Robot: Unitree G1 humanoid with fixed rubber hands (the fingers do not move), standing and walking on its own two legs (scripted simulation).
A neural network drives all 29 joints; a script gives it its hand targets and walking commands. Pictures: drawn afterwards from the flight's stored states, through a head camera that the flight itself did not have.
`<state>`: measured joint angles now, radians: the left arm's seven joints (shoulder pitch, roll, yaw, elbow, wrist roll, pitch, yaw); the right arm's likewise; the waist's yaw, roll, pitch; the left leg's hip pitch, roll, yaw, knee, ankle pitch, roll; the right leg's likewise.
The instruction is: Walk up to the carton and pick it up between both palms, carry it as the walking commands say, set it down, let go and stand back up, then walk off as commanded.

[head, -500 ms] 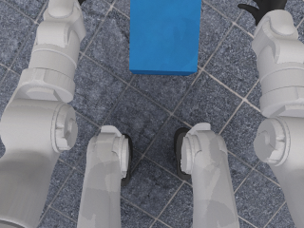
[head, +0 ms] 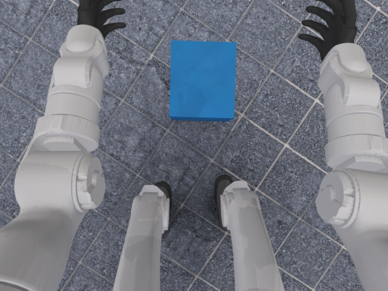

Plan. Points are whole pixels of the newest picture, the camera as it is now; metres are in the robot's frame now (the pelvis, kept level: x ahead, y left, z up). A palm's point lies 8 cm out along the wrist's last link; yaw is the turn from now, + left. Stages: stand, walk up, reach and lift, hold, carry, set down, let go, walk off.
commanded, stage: set down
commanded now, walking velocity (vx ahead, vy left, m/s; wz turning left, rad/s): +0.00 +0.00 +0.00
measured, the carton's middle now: (201, 85) +0.56 -0.04 -0.51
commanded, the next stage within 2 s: let go in 0.36 s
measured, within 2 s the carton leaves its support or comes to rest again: neither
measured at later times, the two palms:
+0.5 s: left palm (71, 10) +0.55 +0.15 -0.02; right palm (372, 29) +0.51 -0.24 -0.02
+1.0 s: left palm out of the picture +0.37 +0.20 +0.08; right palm out of the picture +0.33 -0.25 +0.09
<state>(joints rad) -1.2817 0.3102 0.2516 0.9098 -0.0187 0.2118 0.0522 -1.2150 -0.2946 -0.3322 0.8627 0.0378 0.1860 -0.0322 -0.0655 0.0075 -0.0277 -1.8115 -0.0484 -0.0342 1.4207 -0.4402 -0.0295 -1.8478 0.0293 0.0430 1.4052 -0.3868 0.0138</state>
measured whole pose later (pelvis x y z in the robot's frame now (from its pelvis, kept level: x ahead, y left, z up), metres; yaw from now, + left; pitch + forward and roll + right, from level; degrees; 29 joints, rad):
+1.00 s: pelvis +0.08 +0.00 +0.17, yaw -2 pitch +22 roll +0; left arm -0.20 0.17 0.14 0.58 0.05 0.04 -0.02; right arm -0.15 -0.20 -0.15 0.56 -0.02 0.03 0.08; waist -0.02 -0.01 -0.05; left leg -0.74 -0.02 -0.05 0.62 -0.27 -0.01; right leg -0.77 0.03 0.06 0.61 -0.22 0.00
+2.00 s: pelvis +0.11 +0.00 +0.19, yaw -1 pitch +0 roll +0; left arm 0.19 0.34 0.05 0.70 0.04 0.02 0.01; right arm 0.20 -0.34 -0.05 0.67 -0.04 0.03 -0.01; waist 0.00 0.02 0.02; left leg -0.17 -0.01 -0.06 0.50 -0.32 -0.01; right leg -0.20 0.03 0.03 0.49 -0.29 -0.01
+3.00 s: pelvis +0.10 +0.00 +0.20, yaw +0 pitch -2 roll +0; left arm 0.14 0.37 0.02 0.97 0.02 0.00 0.01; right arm 0.16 -0.38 -0.01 0.93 -0.03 -0.01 -0.02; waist 0.01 0.01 0.03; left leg -0.09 -0.01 -0.06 0.37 -0.24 -0.01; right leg -0.12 0.02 0.03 0.37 -0.21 0.00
